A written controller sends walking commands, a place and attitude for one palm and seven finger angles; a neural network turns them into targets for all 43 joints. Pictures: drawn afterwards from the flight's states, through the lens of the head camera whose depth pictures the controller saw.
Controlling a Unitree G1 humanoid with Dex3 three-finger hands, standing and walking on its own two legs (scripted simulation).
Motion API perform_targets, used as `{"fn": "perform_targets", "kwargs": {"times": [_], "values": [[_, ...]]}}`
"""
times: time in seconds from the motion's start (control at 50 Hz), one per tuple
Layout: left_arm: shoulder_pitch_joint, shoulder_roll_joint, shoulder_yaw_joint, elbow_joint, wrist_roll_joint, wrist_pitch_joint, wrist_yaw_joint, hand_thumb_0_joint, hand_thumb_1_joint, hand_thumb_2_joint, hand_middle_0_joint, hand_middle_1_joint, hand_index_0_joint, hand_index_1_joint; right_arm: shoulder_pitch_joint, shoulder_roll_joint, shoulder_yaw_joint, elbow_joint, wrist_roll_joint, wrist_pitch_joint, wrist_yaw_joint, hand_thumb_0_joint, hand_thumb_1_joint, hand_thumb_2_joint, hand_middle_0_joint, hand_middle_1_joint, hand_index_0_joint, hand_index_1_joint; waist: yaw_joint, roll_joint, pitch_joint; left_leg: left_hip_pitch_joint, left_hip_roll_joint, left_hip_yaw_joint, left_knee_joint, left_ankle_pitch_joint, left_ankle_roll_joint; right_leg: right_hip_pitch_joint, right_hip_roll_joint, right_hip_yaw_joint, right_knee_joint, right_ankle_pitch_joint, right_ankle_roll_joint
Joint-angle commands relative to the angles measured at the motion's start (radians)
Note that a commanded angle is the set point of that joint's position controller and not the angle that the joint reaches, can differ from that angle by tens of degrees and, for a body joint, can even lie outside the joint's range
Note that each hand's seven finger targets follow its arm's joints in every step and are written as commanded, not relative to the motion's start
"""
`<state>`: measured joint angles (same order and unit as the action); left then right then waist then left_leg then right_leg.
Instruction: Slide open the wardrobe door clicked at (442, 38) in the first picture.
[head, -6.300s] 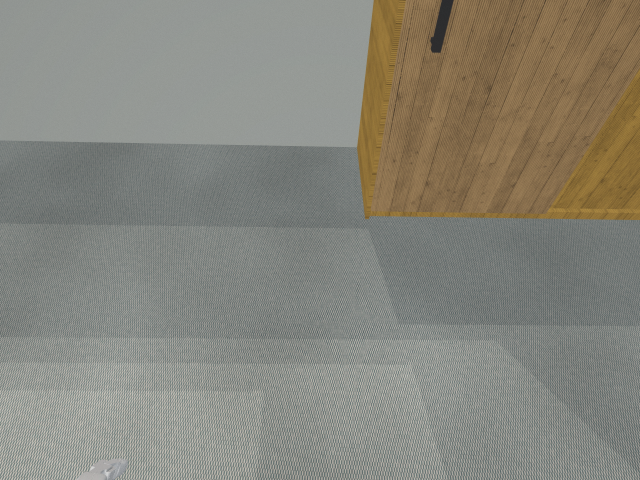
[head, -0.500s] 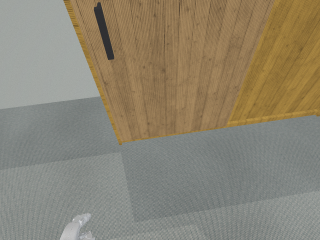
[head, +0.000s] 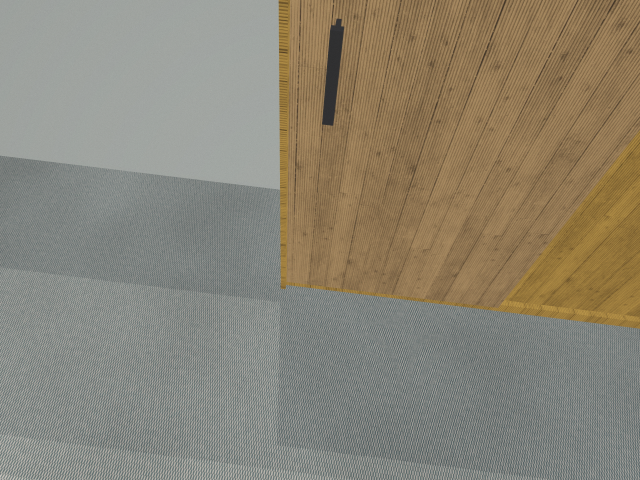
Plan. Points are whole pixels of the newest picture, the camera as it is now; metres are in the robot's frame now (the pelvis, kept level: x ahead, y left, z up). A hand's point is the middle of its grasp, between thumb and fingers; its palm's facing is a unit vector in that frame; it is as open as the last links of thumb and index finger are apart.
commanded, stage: take the last steps up to it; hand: left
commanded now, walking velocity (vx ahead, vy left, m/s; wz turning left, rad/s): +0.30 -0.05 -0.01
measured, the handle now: (333, 74) +0.84 +0.07 +0.10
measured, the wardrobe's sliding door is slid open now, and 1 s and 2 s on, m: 0.00 0.00 0.00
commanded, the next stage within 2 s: come to a stop and stand still in 0.90 s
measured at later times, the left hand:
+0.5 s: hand (249, 404) +0.25 +0.13 -0.17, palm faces -0.01 -0.98 -0.20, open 7.4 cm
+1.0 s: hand (237, 397) +0.27 +0.15 -0.18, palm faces +0.06 -0.99 -0.12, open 7.4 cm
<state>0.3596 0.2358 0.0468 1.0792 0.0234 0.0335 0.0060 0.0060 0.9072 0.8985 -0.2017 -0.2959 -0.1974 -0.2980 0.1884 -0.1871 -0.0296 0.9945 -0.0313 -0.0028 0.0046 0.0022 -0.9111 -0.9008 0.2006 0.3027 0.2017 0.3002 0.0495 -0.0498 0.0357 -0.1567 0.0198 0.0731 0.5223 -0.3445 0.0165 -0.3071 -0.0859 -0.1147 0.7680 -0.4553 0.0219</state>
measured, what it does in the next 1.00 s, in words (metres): walks ahead: right foot, then left foot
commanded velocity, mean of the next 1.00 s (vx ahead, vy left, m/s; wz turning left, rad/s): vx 0.24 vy -0.03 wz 0.01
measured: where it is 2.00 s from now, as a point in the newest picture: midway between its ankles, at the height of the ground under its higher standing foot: (318, 464)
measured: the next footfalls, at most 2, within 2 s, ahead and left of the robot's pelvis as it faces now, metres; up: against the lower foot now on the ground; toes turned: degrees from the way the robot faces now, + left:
right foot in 0.40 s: +0.25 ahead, -0.15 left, +0.00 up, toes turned -9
left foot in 0.86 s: +0.40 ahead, +0.08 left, +0.00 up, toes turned +9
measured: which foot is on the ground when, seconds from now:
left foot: down 0.00-0.40, up 0.42-0.84, down 0.86-1.00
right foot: up 0.00-0.38, down 0.40-0.88, up 0.90-1.00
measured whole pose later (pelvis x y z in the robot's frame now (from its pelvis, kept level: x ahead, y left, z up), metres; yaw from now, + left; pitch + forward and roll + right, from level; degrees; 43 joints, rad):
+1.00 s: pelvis +0.31 -0.01 +0.00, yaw -1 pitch -2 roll -1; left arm 0.35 0.16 0.04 1.14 0.02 -0.01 0.00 0.01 0.91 0.90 -0.20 -0.30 -0.20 -0.30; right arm 0.17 -0.14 -0.04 1.00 -0.02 -0.06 -0.02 -0.02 -0.94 -0.90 0.20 0.30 0.21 0.30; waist 0.03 -0.03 0.05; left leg -0.27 0.05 0.18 0.52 -0.22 0.06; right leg -0.36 -0.07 -0.09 1.06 -0.44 0.00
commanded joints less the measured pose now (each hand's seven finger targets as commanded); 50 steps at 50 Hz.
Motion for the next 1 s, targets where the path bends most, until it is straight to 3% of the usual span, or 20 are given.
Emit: {"fn": "perform_targets", "kwargs": {"times": [0.0,0.1,0.28,0.34,0.36,0.38,0.4,0.42,0.44,0.48,0.52,0.56,0.74,0.8,0.82,0.84,0.86,0.88,0.92,0.98], "values": [[-0.146,0.050,0.013,-0.108,0.005,-0.044,-0.024,0.000,0.900,0.900,-0.200,-0.300,-0.200,-0.300,0.136,-0.159,-0.030,0.010,0.006,-0.026,-0.029,0.000,-0.900,-0.900,0.200,0.300,0.200,0.300,-0.089,0.229,0.141,0.064,0.303,-0.342,-0.394,-0.102,0.142,-0.354,-0.032,0.080,0.282,0.066,0.001],[-0.113,0.023,0.010,-0.075,0.002,-0.041,-0.028,0.000,0.900,0.900,-0.200,-0.300,-0.200,-0.300,0.196,-0.124,-0.027,0.040,0.016,-0.055,-0.037,0.000,-0.900,-0.900,0.200,0.300,0.200,0.300,-0.065,0.168,0.084,0.154,0.244,-0.173,-0.347,0.320,0.131,-0.352,-0.029,0.059,0.283,0.193,0.030],[-0.305,-0.006,0.006,-0.126,-0.006,-0.053,-0.036,0.000,0.900,0.900,-0.200,-0.300,-0.200,-0.300,0.289,-0.119,-0.036,0.103,-0.001,-0.055,-0.040,0.000,-0.900,-0.900,0.200,0.300,0.200,0.300,-0.110,0.204,0.128,0.129,0.260,-0.124,-0.270,0.493,0.120,-0.216,0.002,-0.004,-0.072,0.200,-0.007],[-0.092,0.026,0.023,-0.062,-0.005,-0.070,-0.032,0.000,0.900,0.900,-0.200,-0.300,-0.200,-0.300,0.243,-0.135,-0.037,0.105,0.006,-0.053,-0.040,0.000,-0.900,-0.900,0.200,0.300,0.200,0.300,0.003,0.156,0.021,0.068,0.219,-0.055,-0.041,0.630,0.076,0.112,0.066,-0.047,-0.227,0.268,-0.042],[0.061,0.078,0.037,-0.012,0.000,-0.083,-0.025,0.000,0.900,0.900,-0.200,-0.300,-0.200,-0.300,0.240,-0.120,-0.039,0.103,0.014,-0.057,-0.033,0.000,-0.900,-0.900,0.200,0.300,0.200,0.300,0.071,0.075,-0.066,-0.050,0.173,-0.019,0.156,0.553,0.043,0.344,0.024,0.018,-0.263,0.302,-0.064],[0.186,0.186,0.066,0.020,0.007,-0.096,-0.008,0.000,0.900,0.900,-0.200,-0.300,-0.200,-0.300,0.281,-0.054,-0.027,0.083,0.027,-0.063,-0.021,0.000,-0.900,-0.900,0.200,0.300,0.200,0.300,0.103,-0.197,-0.188,-0.301,0.046,0.054,0.479,0.129,-0.002,0.577,-0.250,0.366,-0.349,0.320,-0.157],[0.211,0.240,0.069,0.022,-0.012,-0.088,-0.004,0.000,0.900,0.900,-0.200,-0.300,-0.200,-0.300,0.261,-0.056,-0.027,0.052,0.033,-0.055,-0.026,0.000,-0.900,-0.900,0.200,0.300,0.200,0.300,0.089,-0.232,-0.216,-0.380,0.002,-0.028,0.720,-0.255,0.003,0.514,-0.396,0.598,-0.482,0.241,-0.240],[0.115,0.210,0.065,-0.003,-0.015,-0.083,-0.001,0.000,0.900,0.900,-0.200,-0.300,-0.200,-0.300,0.179,-0.056,-0.035,0.047,0.030,-0.048,-0.022,0.000,-0.900,-0.900,0.200,0.300,0.200,0.300,0.085,-0.164,-0.131,-0.426,0.050,-0.094,0.811,-0.197,0.014,0.368,-0.372,0.608,-0.556,0.008,-0.240],[0.012,0.158,0.052,-0.035,-0.013,-0.080,0.003,0.000,0.900,0.900,-0.200,-0.300,-0.200,-0.300,0.136,-0.056,-0.040,0.036,0.022,-0.045,-0.017,0.000,-0.900,-0.900,0.200,0.300,0.200,0.300,0.044,-0.073,-0.031,-0.460,0.090,-0.097,0.826,-0.103,0.014,0.238,-0.343,0.541,-0.583,-0.106,-0.222],[-0.097,0.069,0.026,-0.063,-0.007,-0.088,0.011,0.000,0.900,0.900,-0.200,-0.300,-0.200,-0.300,0.165,-0.021,-0.039,0.055,0.006,-0.028,-0.009,0.000,-0.900,-0.900,0.200,0.300,0.200,0.300,-0.030,0.023,0.018,-0.380,0.127,-0.083,0.742,0.007,-0.004,0.070,-0.262,0.340,-0.589,0.004,-0.177],[-0.110,0.036,0.014,-0.058,-0.003,-0.099,0.011,0.000,0.900,0.900,-0.200,-0.300,-0.200,-0.300,0.217,0.003,-0.033,0.074,0.000,-0.012,-0.004,0.000,-0.900,-0.900,0.200,0.300,0.200,0.300,-0.068,-0.040,0.010,-0.330,0.130,-0.050,0.645,0.048,-0.027,0.017,-0.205,0.195,-0.592,0.148,-0.149],[-0.091,0.020,0.014,-0.050,0.000,-0.104,0.010,0.000,0.900,0.900,-0.200,-0.300,-0.200,-0.300,0.207,0.010,-0.032,0.064,-0.002,-0.005,-0.001,0.000,-0.900,-0.900,0.200,0.300,0.200,0.300,-0.073,-0.057,0.029,-0.331,0.127,-0.025,0.554,0.065,-0.044,0.002,-0.186,0.154,-0.601,0.200,-0.157],[0.005,0.066,0.017,-0.002,0.000,-0.112,0.007,0.000,0.900,0.900,-0.200,-0.300,-0.200,-0.300,-0.017,-0.003,-0.025,-0.021,0.010,-0.038,0.020,0.000,-0.900,-0.900,0.200,0.300,0.200,0.300,-0.023,-0.053,0.054,-0.287,0.094,0.028,0.155,0.108,-0.042,0.144,-0.203,0.145,-0.534,0.375,-0.174],[0.002,0.059,0.018,0.009,-0.006,-0.099,0.010,0.000,0.900,0.900,-0.200,-0.300,-0.200,-0.300,0.062,-0.028,-0.027,0.010,0.008,-0.051,0.011,0.000,-0.900,-0.900,0.200,0.300,0.200,0.300,-0.072,0.020,0.033,-0.051,0.054,0.068,-0.011,0.178,-0.033,0.083,-0.151,0.096,-0.398,0.391,-0.128],[0.006,0.036,0.013,0.007,-0.008,-0.095,0.009,0.000,0.900,0.900,-0.200,-0.300,-0.200,-0.300,0.163,-0.073,-0.035,0.042,0.005,-0.059,0.003,0.000,-0.900,-0.900,0.200,0.300,0.200,0.300,-0.111,0.102,-0.022,0.107,0.095,0.002,-0.077,0.224,-0.014,0.022,-0.093,0.054,-0.227,0.378,-0.096],[0.032,-0.014,0.006,-0.013,-0.013,-0.091,0.004,0.000,0.900,0.900,-0.200,-0.300,-0.200,-0.300,0.259,-0.169,-0.055,0.061,-0.005,-0.063,-0.008,0.000,-0.900,-0.900,0.200,0.300,0.200,0.300,-0.133,0.292,-0.073,0.250,0.297,-0.247,-0.137,0.292,0.072,-0.146,0.017,-0.036,0.015,0.134,-0.042],[0.017,-0.023,-0.003,-0.034,-0.007,-0.090,0.008,0.000,0.900,0.900,-0.200,-0.300,-0.200,-0.300,0.302,-0.207,-0.060,0.075,0.000,-0.050,-0.015,0.000,-0.900,-0.900,0.200,0.300,0.200,0.300,-0.141,0.394,-0.107,0.261,0.425,-0.412,-0.253,0.259,0.144,-0.229,0.069,-0.020,0.240,-0.162,-0.025],[-0.030,0.002,-0.002,-0.041,-0.004,-0.079,0.011,0.000,0.900,0.900,-0.200,-0.300,-0.200,-0.300,0.267,-0.195,-0.054,0.063,0.006,-0.044,-0.025,0.000,-0.900,-0.900,0.200,0.300,0.200,0.300,-0.140,0.331,-0.071,0.173,0.440,-0.421,-0.278,0.192,0.166,-0.258,0.025,0.052,0.358,-0.148,-0.031],[-0.060,-0.012,0.007,-0.031,0.001,-0.077,-0.002,0.000,0.900,0.900,-0.200,-0.300,-0.200,-0.300,0.155,-0.118,-0.033,0.031,0.007,-0.048,-0.025,0.000,-0.900,-0.900,0.200,0.300,0.200,0.300,-0.094,0.184,0.028,0.005,0.368,-0.305,-0.318,0.119,0.149,-0.257,-0.028,0.081,0.389,-0.013,-0.024],[0.007,-0.054,0.005,0.000,0.006,-0.059,-0.004,0.000,0.900,0.900,-0.200,-0.300,-0.200,-0.300,0.103,-0.057,-0.027,0.025,0.011,-0.063,-0.031,0.000,-0.900,-0.900,0.200,0.300,0.200,0.300,-0.046,0.157,-0.003,-0.049,0.281,-0.133,-0.328,0.241,0.109,-0.171,-0.037,0.069,0.307,0.107,-0.004]]}}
